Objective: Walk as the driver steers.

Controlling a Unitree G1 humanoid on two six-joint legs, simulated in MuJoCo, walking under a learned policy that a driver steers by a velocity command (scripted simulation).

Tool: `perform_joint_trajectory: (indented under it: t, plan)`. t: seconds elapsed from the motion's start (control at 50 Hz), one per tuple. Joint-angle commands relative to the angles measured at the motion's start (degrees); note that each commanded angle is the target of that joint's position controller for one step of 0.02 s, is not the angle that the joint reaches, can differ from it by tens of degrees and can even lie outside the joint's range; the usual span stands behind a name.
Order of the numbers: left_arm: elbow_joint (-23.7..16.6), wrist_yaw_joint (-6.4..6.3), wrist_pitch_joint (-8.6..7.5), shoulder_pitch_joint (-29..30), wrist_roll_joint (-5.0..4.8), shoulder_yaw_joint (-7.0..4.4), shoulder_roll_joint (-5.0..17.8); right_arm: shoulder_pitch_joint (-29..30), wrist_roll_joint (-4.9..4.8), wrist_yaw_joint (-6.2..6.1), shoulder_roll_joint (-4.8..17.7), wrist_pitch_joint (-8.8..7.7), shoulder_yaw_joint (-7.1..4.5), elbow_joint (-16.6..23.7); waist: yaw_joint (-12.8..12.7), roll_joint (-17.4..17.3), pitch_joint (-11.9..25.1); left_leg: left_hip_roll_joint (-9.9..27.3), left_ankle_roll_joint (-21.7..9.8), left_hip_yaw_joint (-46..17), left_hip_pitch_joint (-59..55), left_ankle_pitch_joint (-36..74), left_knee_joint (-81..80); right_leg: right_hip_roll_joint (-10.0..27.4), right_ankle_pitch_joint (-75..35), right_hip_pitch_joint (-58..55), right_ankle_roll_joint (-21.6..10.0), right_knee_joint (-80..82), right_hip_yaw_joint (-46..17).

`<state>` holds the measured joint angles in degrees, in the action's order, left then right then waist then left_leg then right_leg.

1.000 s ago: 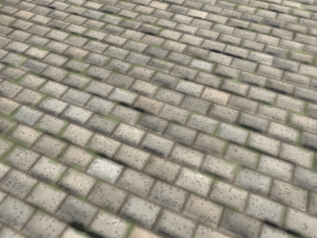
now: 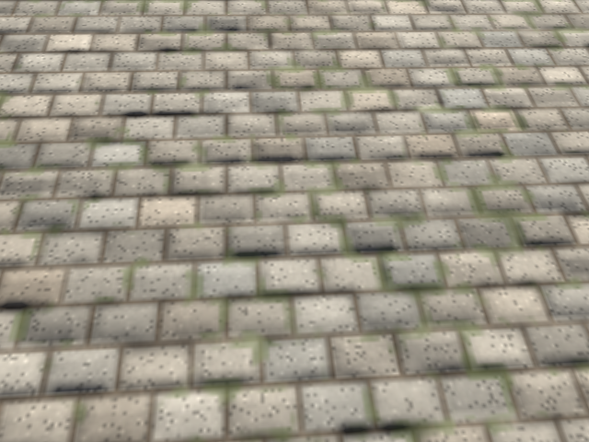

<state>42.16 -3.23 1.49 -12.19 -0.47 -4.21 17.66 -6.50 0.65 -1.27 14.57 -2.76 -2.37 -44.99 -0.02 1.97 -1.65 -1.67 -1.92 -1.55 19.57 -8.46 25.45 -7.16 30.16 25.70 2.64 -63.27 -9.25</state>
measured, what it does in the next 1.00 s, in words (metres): walks ahead, turning left: right foot, then left foot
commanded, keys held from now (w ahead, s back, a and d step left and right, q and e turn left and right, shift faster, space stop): no key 0.24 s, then q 0.24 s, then w+q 0.32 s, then w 0.12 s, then w+e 0.08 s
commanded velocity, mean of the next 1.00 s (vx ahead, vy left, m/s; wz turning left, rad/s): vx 0.16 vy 0.00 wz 0.20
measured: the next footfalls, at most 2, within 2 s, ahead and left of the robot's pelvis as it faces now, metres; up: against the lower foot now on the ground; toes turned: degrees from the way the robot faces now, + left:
right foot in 0.24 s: +0.04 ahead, -0.14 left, +0.00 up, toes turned +2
left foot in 0.66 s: +0.06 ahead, +0.11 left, +0.00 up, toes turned +12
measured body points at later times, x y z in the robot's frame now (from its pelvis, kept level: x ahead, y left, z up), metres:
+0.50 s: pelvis +0.03 -0.02 -0.01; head +0.05 -0.02 +0.44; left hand +0.13 +0.25 -0.12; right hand +0.15 -0.29 -0.12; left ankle +0.02 +0.09 -0.71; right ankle +0.00 -0.14 -0.74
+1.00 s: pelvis +0.16 +0.07 +0.00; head +0.19 +0.11 +0.45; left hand +0.30 +0.36 -0.09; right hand +0.27 -0.19 -0.10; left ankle +0.03 +0.10 -0.74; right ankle +0.39 -0.03 -0.68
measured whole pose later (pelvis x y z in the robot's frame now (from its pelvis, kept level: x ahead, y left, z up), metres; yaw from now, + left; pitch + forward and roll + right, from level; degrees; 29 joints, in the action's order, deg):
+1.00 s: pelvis +0.16 +0.07 +0.00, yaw +18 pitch +2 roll -2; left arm 39.5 2.1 -5.7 -4.0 -0.6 -3.4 16.2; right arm -23.5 -0.7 -0.7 14.4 -3.5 -1.8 -43.5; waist 3.4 2.8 -0.9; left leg -4.1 -5.3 -5.1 -1.9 -17.2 13.3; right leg 2.9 -5.2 38.2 0.8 -35.8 -0.7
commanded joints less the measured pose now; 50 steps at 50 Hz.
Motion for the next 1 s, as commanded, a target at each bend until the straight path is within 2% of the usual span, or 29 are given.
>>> perform_joint_trajectory:
  t: [0.02,0.08,0.14,0.2,0.22,0.24,0.26,0.28,0.3,0.34,0.38,0.42,0.44,0.46,0.48,0.5,0.58,0.62,0.64,0.66,0.68,0.7,0.72,0.74,0.76,0.8,0.88,0.92,1.0]
  plan:
    - [-1.4,0.16,0.54,-5.9,-0.07,-0.84,2.9,1.9,0.24,0.00,6.2,0.20,-0.85,3.4,-2.0,-7.9,6.0,12.7,-11.0,-11.2,-6.7,14.8,-8.1,4.0,-4.7,1.2,2.2,-2.0,2.0]
    - [-2.6,0.42,0.00,-2.8,0.11,0.61,0.2,0.3,0.12,-0.31,6.7,0.68,-0.79,2.4,-0.2,-10.7,6.6,11.9,-11.6,-8.9,-7.8,15.0,-8.0,6.3,-4.7,-3.1,2.4,12.0,6.0]
    - [-3.0,0.76,-0.45,-1.0,-0.15,0.70,1.4,-2.2,-0.34,-0.28,9.3,1.09,-1.41,1.7,1.7,-11.6,7.4,13.8,-12.4,-11.1,-9.5,12.6,-7.0,6.7,-6.5,-6.9,1.7,22.0,7.3]
    - [-1.5,1.12,-0.70,-3.6,-0.05,0.52,1.2,-1.6,-1.40,-0.23,8.5,1.45,-0.88,1.4,-0.6,-10.6,5.8,12.6,-10.2,-10.6,-6.2,7.8,-4.8,5.6,-17.2,-14.5,-1.1,38.0,9.2]
    - [-1.7,1.15,-0.76,-3.1,0.54,0.40,2.0,-3.9,-1.57,-0.15,7.6,1.25,-0.54,0.5,-0.5,-9.5,5.4,11.3,-7.5,-9.9,-3.7,5.9,-3.9,6.4,-21.2,-18.2,-2.6,41.6,7.6]
    - [-2.4,0.90,-0.75,-3.9,1.29,-0.01,4.6,-4.7,-0.89,0.14,6.4,0.70,-0.02,0.5,-0.2,-5.8,6.7,9.6,-3.9,-8.0,0.2,1.4,-0.8,11.6,-27.0,-23.3,-4.7,41.5,2.1]
    - [-2.0,0.75,-0.50,-2.9,1.62,-0.54,7.4,-7.4,0.31,0.94,2.7,-0.19,0.87,0.7,3.6,5.2,6.9,3.2,-0.3,-1.6,2.3,-6.4,2.1,17.0,-30.6,-22.4,-8.3,40.7,-2.7]
    - [-1.6,1.44,-0.90,-2.0,1.81,0.55,2.7,-4.7,0.41,1.02,2.6,-0.27,0.97,0.7,1.9,7.6,6.0,2.9,1.8,-0.1,-2.6,-8.4,1.8,17.9,-20.2,-14.6,-10.4,43.0,-3.0]
    - [-2.3,1.70,-1.40,-0.1,1.89,0.78,1.5,-1.7,-0.11,0.98,5.2,-0.02,0.31,1.2,1.2,6.2,2.3,2.3,2.4,0.0,-1.9,-5.5,3.2,15.5,-14.2,-12.9,-9.2,43.9,-1.6]
    - [-2.2,1.35,-2.09,-1.2,1.67,-0.40,5.1,-0.7,-0.91,0.45,7.1,0.90,-0.53,1.7,0.0,7.5,-0.5,1.5,2.0,0.1,2.3,-3.0,6.9,15.5,-15.2,-13.1,-8.6,44.1,-1.2]
    - [-2.1,0.65,-2.38,-2.8,1.14,-1.09,6.4,-2.0,-1.28,0.48,7.5,1.53,-0.99,2.3,-0.1,7.7,-0.9,1.5,1.4,0.4,5.0,-4.9,11.1,19.0,-23.1,-14.2,-10.8,43.4,-2.5]
    - [-3.1,-0.10,-2.33,-2.1,0.99,-1.27,6.3,-2.2,-1.32,0.83,6.6,1.96,-1.29,3.3,-0.7,9.0,0.4,1.8,1.2,1.4,8.5,-15.9,20.1,24.4,-33.2,-16.1,-14.7,42.8,-5.4]
    - [-3.6,-0.36,-2.46,-1.9,1.15,-1.25,6.1,-1.5,-1.40,1.10,6.5,2.28,-1.54,4.0,-1.4,8.6,0.6,2.6,1.4,0.8,11.5,-23.1,26.6,27.2,-39.6,-17.5,-16.9,42.8,-7.0]
    - [-3.8,-0.47,-2.57,-1.5,1.04,-1.35,6.2,-1.1,-1.58,1.34,5.9,2.65,-1.61,4.7,-1.4,6.3,0.6,3.8,1.8,-0.2,14.0,-25.7,29.6,28.7,-44.0,-19.1,-17.9,42.5,-7.0]
    - [-4.0,-0.44,-2.59,-0.3,0.64,-1.60,6.6,-1.5,-1.68,1.54,5.2,3.03,-1.49,4.9,-1.0,4.0,0.9,4.6,2.2,-0.3,14.5,-24.9,29.4,28.3,-46.1,-20.1,-17.5,41.9,-5.1]
    - [-4.2,-0.29,-2.50,0.1,0.19,-2.00,7.4,-1.8,-1.82,1.82,4.8,3.32,-1.28,5.1,-1.2,3.2,2.4,5.0,2.5,0.8,13.4,-21.9,27.9,27.5,-41.2,-20.7,-16.7,42.9,-3.1]
    - [-4.0,1.16,-2.65,1.6,-0.95,-2.34,8.2,-1.7,-2.58,3.65,5.3,3.48,-1.29,6.5,-1.4,5.0,1.9,3.5,0.5,5.7,3.6,-15.8,16.8,23.6,-14.4,-15.8,-13.5,46.2,2.9]
    - [-3.5,1.88,-3.04,2.4,-1.49,-2.22,7.8,-8.1,-2.36,3.82,5.7,2.86,-2.03,4.3,2.1,3.9,2.4,-0.2,-1.1,9.7,-7.3,-9.1,6.5,21.3,-8.8,-11.0,-11.3,40.8,7.2]
    - [-3.3,2.14,-3.40,1.4,-0.79,-1.59,5.8,-13.8,-2.38,3.41,7.8,2.46,-3.26,2.4,4.1,0.5,4.4,-1.6,-2.5,8.4,-16.3,-9.1,3.9,18.8,-9.6,-6.4,-9.2,31.8,10.6]
    - [-5.3,2.45,-4.06,3.6,0.83,-0.32,1.9,-20.2,-2.53,2.53,13.8,1.91,-5.11,2.0,6.3,-13.2,5.3,10.7,-7.5,-11.7,-25.4,-9.9,-2.9,13.5,-4.6,6.4,-3.9,9.1,17.3]
    - [-10.3,2.52,-5.81,8.1,0.49,0.46,-0.1,-21.6,-1.36,3.16,19.7,0.06,-5.63,4.1,6.2,-21.1,6.1,23.1,-20.1,-44.9,-29.6,-18.3,-13.8,3.9,6.2,24.9,-2.0,-4.0,9.5]
    - [-10.1,3.04,-7.24,9.7,-1.57,-0.41,4.2,-19.6,-0.89,3.40,14.9,-1.35,-4.43,4.7,6.2,-11.2,3.1,24.9,-21.2,-44.4,-28.6,-22.6,-15.8,8.1,3.4,29.4,-3.3,-9.4,3.5]
    - [-9.5,3.63,-8.03,9.1,-1.96,-0.89,6.1,-16.6,-1.15,3.20,11.5,-2.01,-3.37,5.4,4.0,-8.5,0.0,22.4,-18.3,-37.8,-25.9,-20.7,-14.8,10.1,-3.3,29.4,-4.9,-7.9,3.3]
    - [-7.9,3.57,-8.29,7.4,-0.70,-1.09,6.1,-13.8,-1.56,2.96,10.1,-2.08,-2.87,6.4,2.3,-4.3,-1.2,19.1,-15.5,-30.9,-23.0,-15.7,-13.7,11.9,-8.8,27.2,-5.0,-5.1,3.8]
    - [-7.2,3.46,-8.40,6.8,0.71,-1.41,6.5,-11.8,-1.76,2.65,9.4,-1.82,-2.50,7.1,1.3,-4.1,-1.6,16.5,-13.5,-25.5,-20.5,-9.4,-13.8,12.8,-13.2,24.2,-4.6,-0.5,4.1]
    - [-6.8,3.90,-8.29,6.3,1.30,-1.45,5.4,-12.4,-1.27,1.91,9.5,-1.49,-2.35,7.8,0.9,-5.9,-0.2,12.9,-12.0,-19.1,-18.2,1.7,-14.6,11.7,-19.6,19.3,-3.1,3.2,6.0]
    - [-7.1,4.24,-7.97,10.3,0.90,-0.14,2.1,-16.5,-1.38,0.56,9.0,-1.22,-2.20,5.8,2.5,-5.7,0.0,10.1,-9.8,-10.8,-18.4,16.3,-14.2,10.1,-29.6,17.6,-0.9,15.9,8.5]
    - [-7.9,4.78,-8.15,14.0,0.47,0.43,1.0,-18.0,-1.34,0.16,9.0,-1.12,-2.12,4.7,4.0,-7.3,-0.8,9.1,-8.3,-9.1,-16.9,15.6,-14.5,9.1,-34.7,14.8,-0.9,23.2,9.4]
    - [-9.0,6.14,-8.56,19.3,-0.76,0.95,1.0,-19.8,-1.43,0.21,9.7,-1.50,-2.15,3.0,6.2,-7.9,-3.8,11.4,-8.1,-8.1,-18.3,11.6,-16.2,8.9,-38.2,13.1,-2.7,31.3,11.0]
